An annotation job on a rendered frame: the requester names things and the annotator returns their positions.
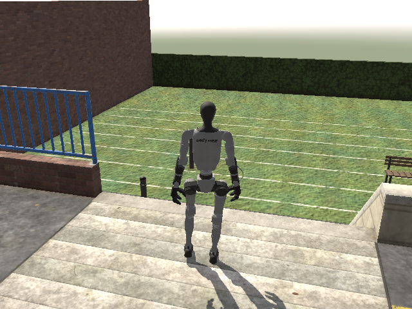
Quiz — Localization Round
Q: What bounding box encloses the left robot upper arm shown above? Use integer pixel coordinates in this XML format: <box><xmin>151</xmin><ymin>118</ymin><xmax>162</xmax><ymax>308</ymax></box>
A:
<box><xmin>178</xmin><ymin>129</ymin><xmax>194</xmax><ymax>165</ymax></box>

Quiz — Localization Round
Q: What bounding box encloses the right robot forearm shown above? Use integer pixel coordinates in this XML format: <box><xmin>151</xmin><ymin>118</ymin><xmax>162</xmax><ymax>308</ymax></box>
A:
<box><xmin>229</xmin><ymin>157</ymin><xmax>240</xmax><ymax>187</ymax></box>

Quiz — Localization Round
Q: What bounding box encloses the humanoid robot torso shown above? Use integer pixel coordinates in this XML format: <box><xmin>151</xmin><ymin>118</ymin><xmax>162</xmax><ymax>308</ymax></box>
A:
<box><xmin>192</xmin><ymin>126</ymin><xmax>222</xmax><ymax>193</ymax></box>

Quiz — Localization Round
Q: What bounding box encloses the robot right thigh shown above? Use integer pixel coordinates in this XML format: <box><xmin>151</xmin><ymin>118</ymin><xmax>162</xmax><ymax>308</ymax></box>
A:
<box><xmin>211</xmin><ymin>180</ymin><xmax>228</xmax><ymax>226</ymax></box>

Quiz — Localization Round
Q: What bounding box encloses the right robot hand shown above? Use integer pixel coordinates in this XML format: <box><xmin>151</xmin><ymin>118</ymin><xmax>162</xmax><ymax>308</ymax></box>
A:
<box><xmin>227</xmin><ymin>184</ymin><xmax>241</xmax><ymax>201</ymax></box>

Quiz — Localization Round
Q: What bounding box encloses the left robot forearm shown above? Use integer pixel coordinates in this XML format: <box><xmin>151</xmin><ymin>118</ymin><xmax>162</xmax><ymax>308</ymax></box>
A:
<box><xmin>172</xmin><ymin>156</ymin><xmax>185</xmax><ymax>188</ymax></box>

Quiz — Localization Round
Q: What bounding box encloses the left robot hand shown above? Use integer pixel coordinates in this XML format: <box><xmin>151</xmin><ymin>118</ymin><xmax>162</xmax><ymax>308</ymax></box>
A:
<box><xmin>171</xmin><ymin>187</ymin><xmax>186</xmax><ymax>205</ymax></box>

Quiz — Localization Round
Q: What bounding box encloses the right robot upper arm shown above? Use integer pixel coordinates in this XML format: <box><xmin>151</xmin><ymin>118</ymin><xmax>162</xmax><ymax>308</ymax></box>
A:
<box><xmin>221</xmin><ymin>130</ymin><xmax>235</xmax><ymax>166</ymax></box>

